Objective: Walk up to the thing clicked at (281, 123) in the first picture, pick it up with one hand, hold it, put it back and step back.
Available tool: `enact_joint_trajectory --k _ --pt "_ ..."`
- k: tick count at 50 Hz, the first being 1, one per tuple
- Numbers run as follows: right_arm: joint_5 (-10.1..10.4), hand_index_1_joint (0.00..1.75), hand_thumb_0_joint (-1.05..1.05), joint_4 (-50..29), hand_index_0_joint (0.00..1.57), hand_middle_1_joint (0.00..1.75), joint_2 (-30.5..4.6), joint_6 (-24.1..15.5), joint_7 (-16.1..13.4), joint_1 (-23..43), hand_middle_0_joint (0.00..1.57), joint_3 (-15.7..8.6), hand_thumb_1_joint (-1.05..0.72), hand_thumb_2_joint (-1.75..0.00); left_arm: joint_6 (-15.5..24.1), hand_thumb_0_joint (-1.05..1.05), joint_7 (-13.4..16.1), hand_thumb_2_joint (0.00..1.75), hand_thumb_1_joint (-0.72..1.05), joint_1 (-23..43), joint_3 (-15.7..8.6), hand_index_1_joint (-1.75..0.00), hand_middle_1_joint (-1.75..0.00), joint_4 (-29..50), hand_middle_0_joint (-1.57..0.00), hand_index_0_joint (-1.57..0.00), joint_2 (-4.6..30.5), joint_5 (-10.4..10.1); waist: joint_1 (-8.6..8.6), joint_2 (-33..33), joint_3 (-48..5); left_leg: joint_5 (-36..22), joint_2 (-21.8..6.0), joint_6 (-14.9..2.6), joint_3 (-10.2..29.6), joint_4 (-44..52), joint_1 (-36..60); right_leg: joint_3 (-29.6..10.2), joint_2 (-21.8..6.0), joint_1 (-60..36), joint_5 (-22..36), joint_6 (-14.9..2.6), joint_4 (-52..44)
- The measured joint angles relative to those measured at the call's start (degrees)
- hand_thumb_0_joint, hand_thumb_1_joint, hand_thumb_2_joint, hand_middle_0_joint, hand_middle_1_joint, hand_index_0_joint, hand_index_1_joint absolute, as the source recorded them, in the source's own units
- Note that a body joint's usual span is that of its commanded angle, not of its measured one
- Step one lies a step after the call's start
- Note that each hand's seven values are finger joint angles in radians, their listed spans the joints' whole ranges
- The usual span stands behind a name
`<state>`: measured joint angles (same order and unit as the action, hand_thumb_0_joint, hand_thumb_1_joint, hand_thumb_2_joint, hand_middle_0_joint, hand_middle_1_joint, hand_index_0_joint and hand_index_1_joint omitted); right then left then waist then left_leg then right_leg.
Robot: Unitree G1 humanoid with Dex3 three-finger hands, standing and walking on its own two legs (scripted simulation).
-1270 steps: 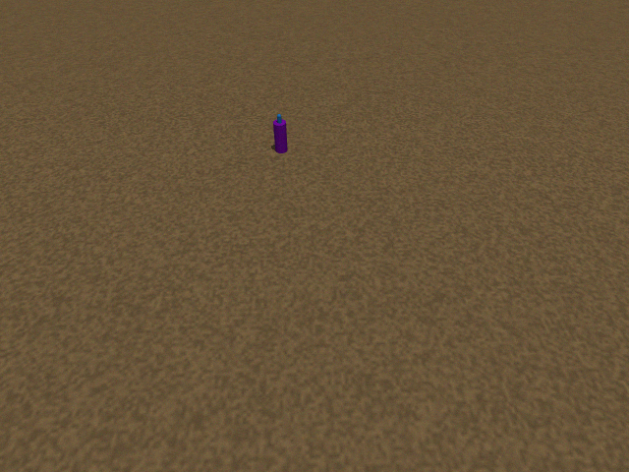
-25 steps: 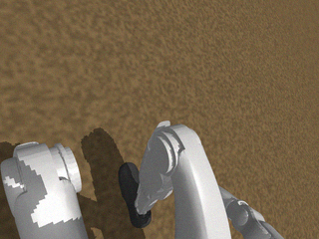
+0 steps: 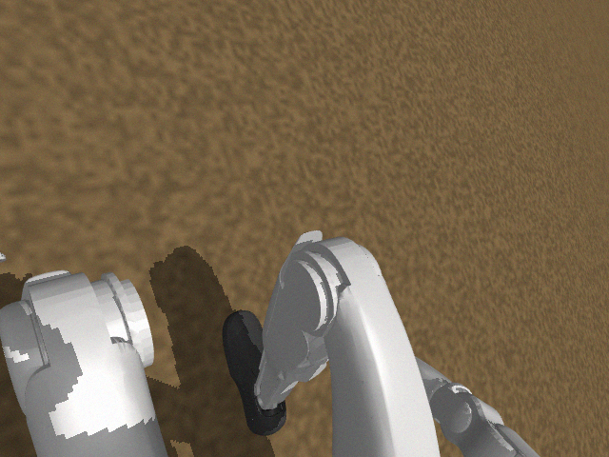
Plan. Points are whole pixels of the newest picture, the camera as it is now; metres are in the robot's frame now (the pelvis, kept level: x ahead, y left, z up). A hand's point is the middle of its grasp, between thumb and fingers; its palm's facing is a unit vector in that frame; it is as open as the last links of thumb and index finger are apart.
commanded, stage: withdraw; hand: left
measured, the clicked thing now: out of the picture +0.42 +0.30 -0.18
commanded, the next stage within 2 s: rise in 0.26 s
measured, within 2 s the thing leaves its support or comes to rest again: neither
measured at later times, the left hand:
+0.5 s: hand out of the picture +0.37 +0.38 -0.06, palm faces +0.36 -0.92 -0.15, open 17.6 cm
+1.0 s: hand out of the picture +0.28 +0.34 +0.11, palm faces +0.30 -0.83 -0.48, open 17.4 cm
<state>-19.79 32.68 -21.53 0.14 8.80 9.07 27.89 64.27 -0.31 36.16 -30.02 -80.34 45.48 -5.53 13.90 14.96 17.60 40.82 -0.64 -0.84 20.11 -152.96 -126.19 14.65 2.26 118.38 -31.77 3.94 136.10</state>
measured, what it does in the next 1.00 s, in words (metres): rises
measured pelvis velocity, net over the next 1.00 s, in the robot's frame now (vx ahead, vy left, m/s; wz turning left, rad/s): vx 0.03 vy -0.02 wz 0.21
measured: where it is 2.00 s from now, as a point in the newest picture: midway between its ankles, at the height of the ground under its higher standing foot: (187, 438)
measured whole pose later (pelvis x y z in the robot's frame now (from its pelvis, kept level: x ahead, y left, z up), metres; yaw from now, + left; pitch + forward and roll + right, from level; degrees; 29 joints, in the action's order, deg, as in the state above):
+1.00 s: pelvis +0.03 -0.02 +0.20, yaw +12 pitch +32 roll -4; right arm 2.8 31.2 -14.8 6.5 -1.7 -5.5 -0.1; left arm 2.1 2.1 6.5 -16.6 -25.4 26.0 2.7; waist 1.9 -0.8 -8.2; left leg 38.5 -2.0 -0.1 3.0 -109.8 -103.6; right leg 2.5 -1.2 103.0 -35.2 0.7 106.0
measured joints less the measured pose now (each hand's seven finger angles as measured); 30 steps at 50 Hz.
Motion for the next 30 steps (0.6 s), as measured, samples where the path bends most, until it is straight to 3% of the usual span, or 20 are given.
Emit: enact_joint_trajectory --k 8,14,20,24,28,30 --pt "1.15 0.3 0.0 0.18 0.2 0.3 0.31 0.73 -0.51 -2.45 0.21 -2.43 -0.91 -0.9 -4.03 -0.01 -2.76 0.11 -0.6 -1.51 -3.65 -0.1 -0.08 9.26 -0.15 -0.13 0.38 0.09 -1.31 -0.92 -1.65 0.09 0.02 0.19 -0.68 0.9 -0.11 -0.44 -0.36 0.32 -0.4 -0.28 -0.28" --pt "4.94 0.3 0.0 0.93 0.2 0.3 0.42 1.24 -1.39 -6.05 0.21 -6.86 -0.91 -0.9 -11.39 -0.01 -8.48 0.08 -0.6 -4.16 -0.65 -0.07 -0.05 17.74 -0.09 -0.09 -0.85 -2.87 -3.27 -4.45 -7.06 -0.39 0.22 -0.36 -2.98 3.29 -1.4 -1.89 -1.29 1.44 -1.31 -0.54 -1.27" --pt "8.7 0.31 0.0 1.71 0.2 0.3 0.48 1.05 -2.14 -7.45 0.21 -10.62 -0.89 -0.9 -17.53 -0.01 -12.09 0.07 -0.6 -4.29 0.58 -0.05 -0.04 18.81 -0.06 -0.06 -3.64 -5.14 -5.07 -7.41 -11.68 -1.16 0.04 -1.27 -5.79 5.91 -2.05 -3.8 -1.97 2.34 -1.76 -1.09 -2.34" --pt "11.62 0.31 0.0 1.93 0.2 0.3 2.63 2.28 -2.66 -8.2 0.21 -14.46 -0.89 -0.9 -24.14 -0.01 -10.77 0.07 -0.59 -3.83 1.27 -0.04 -0.04 18.82 -0.06 -0.05 -3.49 2.22 -6.17 -7.95 -13.58 -1.41 -0.36 -1.31 -7.56 8.19 -1.67 -5.13 -2.18 2.85 -1.84 -1.54 -3.4" --pt "14.09 0.31 0.0 1.9 0.2 0.3 4.3 3.5 -3.14 -9.64 0.21 -17.37 -0.92 -0.91 -31.34 -0.01 -9.34 0.07 -0.58 -5.61 1.47 -0.05 -0.04 23.42 -0.07 -0.06 -4.41 7.22 -6.98 -9.34 -16.24 -1.51 -0.38 -1.11 -9.6 11.77 -0.97 -6.66 -2.77 3.04 -2.39 -2.03 -5.39" --pt "15.14 0.31 0.0 2.04 0.2 0.3 4.84 4.18 -3.52 -10.53 0.21 -18.82 -0.92 -0.91 -34.63 -0.01 -8.42 0.08 -0.57 -6.72 1.47 -0.06 -0.04 25.73 -0.08 -0.06 -4.5 8.74 -7.32 -10.45 -17.9 -1.56 -0.26 -1.06 -10.7 13.68 -0.61 -7.52 -3.15 3.1 -2.79 -2.09 -6.41"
